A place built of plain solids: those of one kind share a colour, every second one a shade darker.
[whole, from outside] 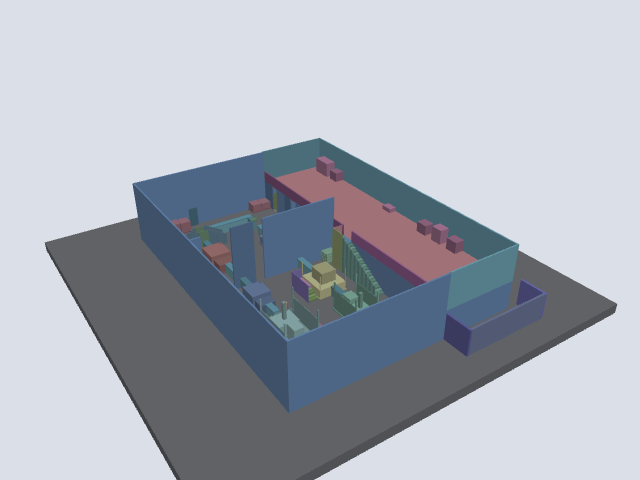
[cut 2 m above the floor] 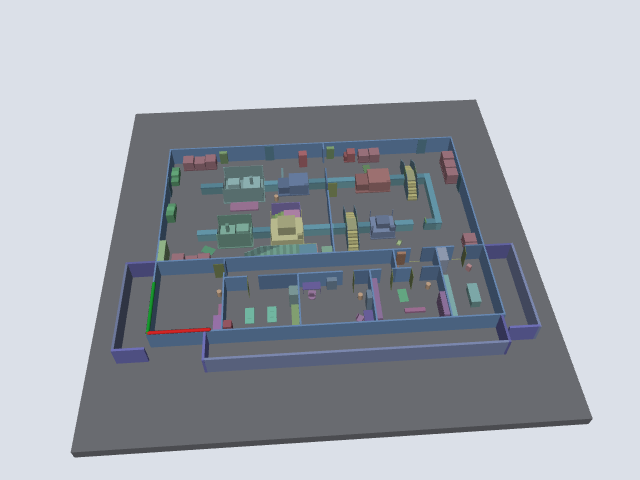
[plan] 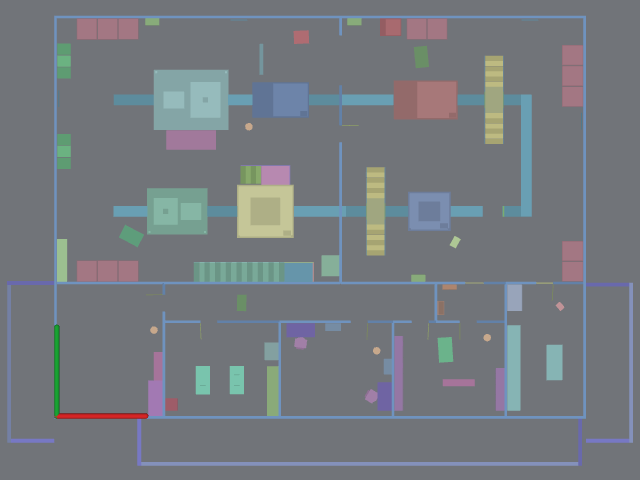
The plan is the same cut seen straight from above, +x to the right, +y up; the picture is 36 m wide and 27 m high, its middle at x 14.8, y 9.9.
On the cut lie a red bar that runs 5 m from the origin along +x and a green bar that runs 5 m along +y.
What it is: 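A trial; a factory floor where things are made along one folded line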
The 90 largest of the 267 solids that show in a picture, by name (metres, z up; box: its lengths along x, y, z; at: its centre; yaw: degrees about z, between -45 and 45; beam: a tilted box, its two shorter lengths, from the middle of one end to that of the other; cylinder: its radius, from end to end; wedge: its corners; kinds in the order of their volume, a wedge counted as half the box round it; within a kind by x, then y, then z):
{
 "wall_1": {"box": [0.15, 7.78, 2.95], "at": [-0.07, 3.74, 1.43]},
 "wall_2": {"box": [0.15, 15.19, 6.55], "at": [-0.07, 14.93, 3.23]},
 "wall_3": {"box": [6.32, 0.15, 2.95], "at": [3.01, -0.07, 1.43]},
 "wall_4": {"box": [6.02, 0.15, 3.11], "at": [3.01, 7.48, 1.5]},
 "wall_5": {"box": [0.15, 5.3, 2.95], "at": [6.02, 2.65, 1.43]},
 "wall_6": {"box": [16.26, 0.15, 6.55], "at": [7.98, 22.45, 3.23]},
 "wall_7": {"box": [6.82, 0.15, 2.95], "at": [9.28, -0.07, 1.43]},
 "wall_8": {"box": [3.52, 0.15, 2.95], "at": [10.78, 5.3, 1.43]},
 "wall_9": {"box": [9.94, 0.15, 3.11], "at": [10.99, 7.48, 1.5]},
 "wall_10": {"box": [0.15, 5.3, 2.95], "at": [12.54, 2.65, 1.43]},
 "wall_11": {"box": [4.0, 0.15, 2.95], "at": [14.54, 5.3, 1.43]},
 "wall_12": {"box": [6.67, 0.15, 2.95], "at": [15.72, -0.07, 1.43]},
 "wall_13": {"box": [0.15, 7.92, 6.55], "at": [15.96, 11.44, 3.23]},
 "wall_14": {"box": [0.15, 2.25, 6.55], "at": [15.96, 17.47, 3.23]},
 "wall_15": {"box": [5.36, 0.15, 3.11], "at": [18.64, 7.48, 1.5]},
 "wall_16": {"box": [0.15, 5.3, 2.95], "at": [18.91, 2.65, 1.43]},
 "wall_17": {"box": [6.64, 0.15, 2.95], "at": [22.08, -0.07, 1.43]},
 "wall_18": {"box": [13.95, 0.15, 6.55], "at": [22.79, 22.45, 3.23]},
 "wall_19": {"box": [0.15, 5.3, 2.95], "at": [25.25, 2.65, 1.43]},
 "wall_20": {"box": [4.66, 0.15, 2.95], "at": [27.43, -0.07, 1.43]},
 "wall_21": {"box": [0.15, 7.78, 2.95], "at": [29.68, 3.74, 1.43]},
 "wall_22": {"box": [0.15, 15.19, 6.55], "at": [29.68, 14.93, 3.23]},
 "mezz_deck_1": {"box": [29.61, 7.54, 0.15], "at": [14.8, 3.77, 2.98]},
 "mezz_outer_1": {"box": [0.15, 7.78, 3.66], "at": [-0.07, 3.74, 4.73]},
 "mezz_outer_2": {"box": [6.32, 0.15, 3.66], "at": [3.01, -0.07, 4.73]},
 "mezz_outer_3": {"box": [6.82, 0.15, 3.66], "at": [9.28, -0.07, 4.73]},
 "mezz_outer_4": {"box": [6.67, 0.15, 3.66], "at": [15.72, -0.07, 4.73]},
 "mezz_outer_5": {"box": [6.64, 0.15, 3.66], "at": [22.08, -0.07, 4.73]},
 "mezz_outer_6": {"box": [4.66, 0.15, 3.66], "at": [27.43, -0.07, 4.73]},
 "mezz_outer_7": {"box": [0.15, 7.78, 3.66], "at": [29.68, 3.74, 4.73]},
 "yard_wall_1": {"box": [0.22, 9.09, 2.65], "at": [-2.69, 3.04, 1.27]},
 "yard_wall_2": {"box": [25.02, 0.22, 2.65], "at": [17.03, -2.69, 1.27]},
 "yard_wall_3": {"box": [0.22, 9.0, 2.65], "at": [32.3, 3.0, 1.27]},
 "pallet_row_1": {"box": [1.09, 1.14, 1.34], "at": [1.68, 8.15, 0.82]},
 "pallet_row_2": {"box": [1.09, 1.14, 0.97], "at": [1.68, 21.77, 0.63]},
 "pallet_row_3": {"box": [1.09, 1.14, 0.93], "at": [2.85, 8.15, 0.61]},
 "pallet_row_4": {"box": [1.09, 1.14, 1.16], "at": [4.02, 8.15, 0.73]},
 "pallet_row_5": {"box": [1.09, 1.14, 1.02], "at": [4.02, 21.77, 0.66]},
 "pallet_row_6": {"box": [1.07, 1.14, 0.83], "at": [20.25, 21.77, 0.57]},
 "pallet_row_7": {"box": [1.07, 1.14, 0.92], "at": [21.4, 21.77, 0.61]},
 "pallet_row_8": {"box": [1.14, 1.07, 0.81], "at": [29.01, 9.28, 0.55]},
 "pallet_row_9": {"box": [1.14, 1.09, 1.09], "at": [29.01, 17.96, 0.69]},
 "pallet_row_10": {"box": [1.14, 1.09, 1.17], "at": [29.01, 19.13, 0.73]},
 "pallet_row_11": {"box": [1.14, 1.09, 1.34], "at": [29.01, 20.3, 0.82]},
 "filler_1": {"box": [3.2, 3.0, 0.15], "at": [11.73, 11.51, 0.03]},
 "filler_2": {"box": [3.04, 2.84, 0.85], "at": [11.73, 11.51, 0.53]},
 "filler_3": {"box": [1.67, 1.56, 1.15], "at": [11.73, 11.51, 1.52]},
 "conveyor_body_1": {"box": [2.25, 0.48, 0.97], "at": [4.32, 17.78, 0.43]},
 "conveyor_body_2": {"box": [2.93, 0.48, 0.97], "at": [14.8, 11.51, 0.43]},
 "conveyor_body_3": {"box": [3.29, 0.48, 0.97], "at": [17.3, 17.78, 0.43]},
 "conveyor_body_4": {"box": [3.83, 0.48, 0.97], "at": [17.85, 11.51, 0.43]},
 "conveyor_body_5": {"box": [3.9, 0.48, 0.97], "at": [24.48, 17.78, 0.43]},
 "conveyor_body_6": {"box": [0.48, 6.87, 0.97], "at": [26.41, 14.65, 0.43]},
 "mezz_kept_1": {"box": [1.2, 1.0, 1.2], "at": [6.3, 0.51, 3.61]},
 "mezz_kept_2": {"box": [1.2, 1.0, 1.51], "at": [8.33, 0.51, 3.77]},
 "mezz_kept_3": {"box": [1.2, 1.0, 1.09], "at": [10.39, 0.51, 3.56]},
 "mezz_kept_4": {"box": [1.2, 1.0, 1.08], "at": [25.35, 0.51, 3.55]},
 "mezz_kept_5": {"box": [2.2, 1.1, 1.65], "at": [27.55, 0.56, 3.83]},
 "yard_cheek_1": {"box": [2.65, 0.22, 2.65], "at": [-1.48, -1.39, 1.27]},
 "yard_cheek_2": {"box": [2.65, 0.22, 2.65], "at": [-1.48, 7.48, 1.27]},
 "yard_cheek_3": {"box": [0.22, 2.65, 2.65], "at": [4.63, -1.48, 1.27]},
 "yard_cheek_4": {"box": [0.22, 2.65, 2.65], "at": [29.43, -1.48, 1.27]},
 "yard_cheek_5": {"box": [2.65, 0.22, 2.65], "at": [31.09, -1.39, 1.27]},
 "yard_cheek_6": {"box": [2.65, 0.22, 2.65], "at": [31.09, 7.39, 1.27]},
 "packer_1": {"box": [1.24, 1.63, 0.85], "at": [19.65, 17.78, 0.53]},
 "packer_2": {"box": [3.6, 2.2, 0.15], "at": [20.75, 17.78, 0.03]},
 "packer_3": {"box": [2.2, 2.04, 1.25], "at": [21.37, 17.78, 0.72]},
 "palletiser_1": {"box": [1.16, 0.96, 1.22], "at": [6.58, 17.78, 0.86]},
 "palletiser_2": {"box": [4.2, 3.4, 0.15], "at": [7.55, 17.78, 0.03]},
 "palletiser_3": {"box": [1.7, 2.01, 0.95], "at": [8.36, 17.78, 0.57]},
 "shrink_wrapper_1": {"box": [1.09, 1.47, 0.85], "at": [11.62, 17.78, 0.53]},
 "shrink_wrapper_2": {"box": [1.95, 1.84, 1.25], "at": [13.14, 17.78, 0.72]},
 "mezz_landing_1": {"box": [1.6, 1.08, 3.11], "at": [13.6, 8.07, 1.5]},
 "lockers_1": {"box": [0.48, 2.4, 1.7], "at": [19.22, 1.5, 0.95]},
 "lockers_2": {"box": [0.48, 1.8, 1.7], "at": [19.22, 3.6, 0.95]},
 "lockers_3": {"box": [0.48, 2.4, 1.7], "at": [24.94, 1.5, 0.95]},
 "mezz_parapet_1": {"box": [12.9, 0.15, 1.15], "at": [6.45, 7.48, 3.58]},
 "mezz_parapet_2": {"box": [15.31, 0.15, 1.15], "at": [21.95, 7.48, 3.58]},
 "depalletiser_1": {"box": [1.36, 1.51, 0.95], "at": [6.12, 11.51, 0.57]},
 "depalletiser_2": {"box": [3.4, 2.6, 0.15], "at": [6.77, 11.51, 0.03]},
 "depalletiser_3": {"box": [1.16, 0.96, 1.23], "at": [7.55, 11.51, 0.87]},
 "labeller_1": {"box": [2.24, 2.04, 0.85], "at": [20.95, 11.51, 0.53]},
 "crossover_deck_1": {"box": [1.0, 1.48, 1.24], "at": [17.93, 11.51, 0.57]},
 "crossover_deck_2": {"box": [1.0, 1.48, 1.24], "at": [24.59, 17.78, 0.57]},
 "switch_panel_1": {"box": [0.58, 2.4, 2.0], "at": [0.29, 8.76, 1.1]},
 "fume_cupboard_1": {"box": [0.83, 1.5, 2.2], "at": [25.74, 6.66, 1.2]},
 "staging_1": {"box": [1.64, 1.1, 0.9], "at": [12.31, 13.56, 0.4]},
 "lab_bench_1": {"box": [0.8, 1.94, 0.91], "at": [28.03, 3.01, 0.41]},
 "vending_1": {"box": [0.78, 1.0, 1.75], "at": [12.08, 3.64, 0.97]},
 "roll_cage_1": {"box": [0.85, 0.74, 1.74], "at": [13.75, 21.31, 0.82], "yaw": 2.4}
}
